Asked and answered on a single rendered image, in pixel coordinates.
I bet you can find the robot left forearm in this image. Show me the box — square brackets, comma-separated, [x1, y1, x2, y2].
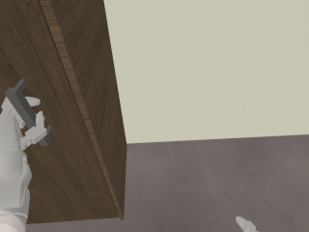
[0, 150, 32, 232]

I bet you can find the right robot hand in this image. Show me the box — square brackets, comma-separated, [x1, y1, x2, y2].
[236, 216, 259, 232]

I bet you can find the handle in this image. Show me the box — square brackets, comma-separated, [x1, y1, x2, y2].
[5, 78, 53, 146]

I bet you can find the left robot hand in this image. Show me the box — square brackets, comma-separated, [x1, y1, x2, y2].
[0, 97, 47, 155]

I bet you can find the wardrobe door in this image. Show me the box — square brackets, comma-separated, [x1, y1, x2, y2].
[0, 0, 119, 224]

